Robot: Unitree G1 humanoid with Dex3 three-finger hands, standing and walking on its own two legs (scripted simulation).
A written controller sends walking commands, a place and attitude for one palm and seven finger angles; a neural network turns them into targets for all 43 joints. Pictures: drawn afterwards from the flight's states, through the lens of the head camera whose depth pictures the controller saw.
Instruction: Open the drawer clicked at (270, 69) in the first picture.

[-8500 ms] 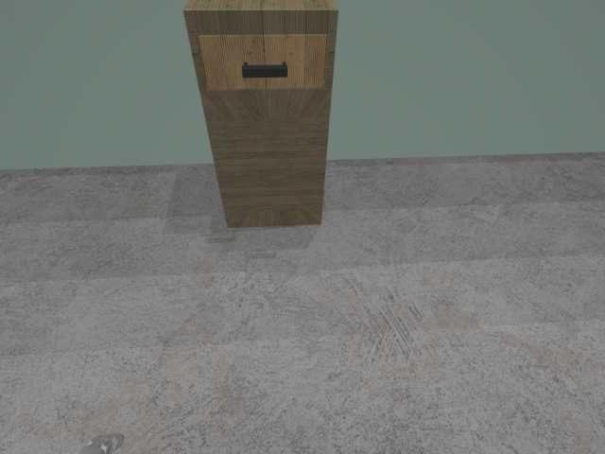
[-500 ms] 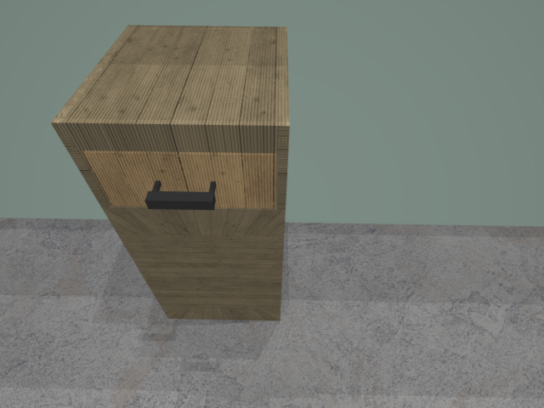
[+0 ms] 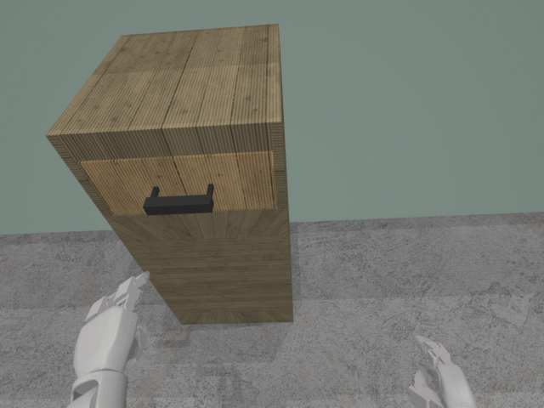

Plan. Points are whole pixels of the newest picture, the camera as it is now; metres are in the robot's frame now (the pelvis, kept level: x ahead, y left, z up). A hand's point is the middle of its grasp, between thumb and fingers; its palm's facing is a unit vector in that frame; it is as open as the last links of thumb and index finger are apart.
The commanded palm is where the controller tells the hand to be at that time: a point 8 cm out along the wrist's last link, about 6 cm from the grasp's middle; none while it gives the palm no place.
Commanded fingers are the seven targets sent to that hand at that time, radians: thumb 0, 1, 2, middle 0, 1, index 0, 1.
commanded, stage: raise the hand with hooked fingers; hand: left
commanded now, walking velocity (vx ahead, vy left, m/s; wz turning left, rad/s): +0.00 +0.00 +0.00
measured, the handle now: (181, 197) +0.51 +0.22 -0.01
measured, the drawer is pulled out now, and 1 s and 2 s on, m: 0.00 0.00 0.00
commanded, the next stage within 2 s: move the hooked fingers above the handle in 1.64 s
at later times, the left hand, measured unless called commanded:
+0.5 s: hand (132, 329) +0.23 +0.22 +0.02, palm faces +0.08 -0.07 -0.99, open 10.6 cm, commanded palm +0.19 +0.22 +0.06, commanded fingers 0.00 -0.01 0.51 -0.27 -0.88 -0.27 -0.88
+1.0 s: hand (108, 281) +0.28 +0.25 +0.07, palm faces +0.08 -0.09 -0.99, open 13.4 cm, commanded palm +0.25 +0.25 +0.13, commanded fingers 0.00 -0.50 0.30 -0.30 -1.20 -0.30 -1.20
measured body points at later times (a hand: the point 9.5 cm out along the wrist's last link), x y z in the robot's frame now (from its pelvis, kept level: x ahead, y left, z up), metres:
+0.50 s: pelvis -0.02 -0.03 -0.02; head +0.02 -0.08 +0.42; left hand +0.22 +0.22 +0.07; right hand +0.19 -0.22 -0.14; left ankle -0.01 +0.11 -0.72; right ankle -0.02 -0.11 -0.72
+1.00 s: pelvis +0.00 +0.01 +0.01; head +0.02 -0.03 +0.45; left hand +0.27 +0.25 +0.12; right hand +0.21 -0.21 -0.09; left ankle -0.01 +0.11 -0.72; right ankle -0.02 -0.11 -0.72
